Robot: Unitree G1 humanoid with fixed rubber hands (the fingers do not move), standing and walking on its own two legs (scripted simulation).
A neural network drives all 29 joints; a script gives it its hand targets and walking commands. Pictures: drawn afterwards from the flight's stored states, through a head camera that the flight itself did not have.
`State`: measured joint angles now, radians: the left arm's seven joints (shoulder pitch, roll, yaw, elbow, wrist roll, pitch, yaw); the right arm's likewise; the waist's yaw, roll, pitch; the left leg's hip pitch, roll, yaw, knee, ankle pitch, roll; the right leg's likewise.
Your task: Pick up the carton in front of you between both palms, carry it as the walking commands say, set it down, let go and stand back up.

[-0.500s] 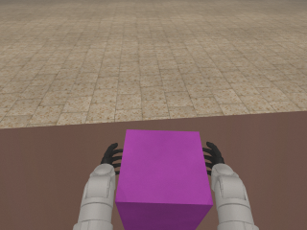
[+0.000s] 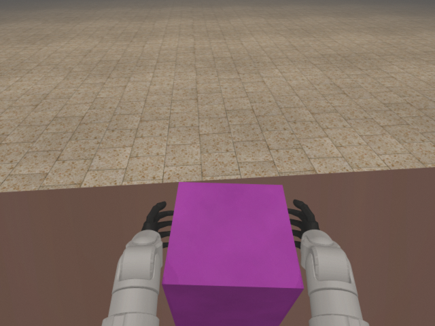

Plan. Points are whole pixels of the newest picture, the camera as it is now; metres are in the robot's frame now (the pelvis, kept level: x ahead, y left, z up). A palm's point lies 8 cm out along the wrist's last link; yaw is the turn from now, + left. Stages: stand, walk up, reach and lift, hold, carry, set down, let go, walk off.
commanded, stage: hold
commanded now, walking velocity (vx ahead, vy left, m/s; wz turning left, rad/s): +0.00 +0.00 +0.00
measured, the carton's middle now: (228, 259) +0.29 +0.00 -0.02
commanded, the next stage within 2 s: carry in 0.62 s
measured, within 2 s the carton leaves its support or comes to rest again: neither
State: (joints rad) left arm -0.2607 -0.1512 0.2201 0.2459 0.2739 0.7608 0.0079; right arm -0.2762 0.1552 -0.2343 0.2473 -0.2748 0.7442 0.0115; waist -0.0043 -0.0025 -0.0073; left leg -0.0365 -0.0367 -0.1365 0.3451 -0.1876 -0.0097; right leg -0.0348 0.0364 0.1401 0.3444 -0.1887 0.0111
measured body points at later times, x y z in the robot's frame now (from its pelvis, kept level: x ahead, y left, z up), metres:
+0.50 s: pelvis +0.00 +0.00 +0.00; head -0.05 +0.00 +0.45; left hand +0.30 +0.15 +0.04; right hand +0.30 -0.15 +0.05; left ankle +0.01 +0.13 -0.75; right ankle +0.01 -0.13 -0.75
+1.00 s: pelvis +0.09 +0.00 -0.02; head +0.06 +0.00 +0.43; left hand +0.37 +0.15 +0.06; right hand +0.39 -0.15 +0.07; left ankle +0.04 +0.11 -0.75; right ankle +0.01 -0.13 -0.74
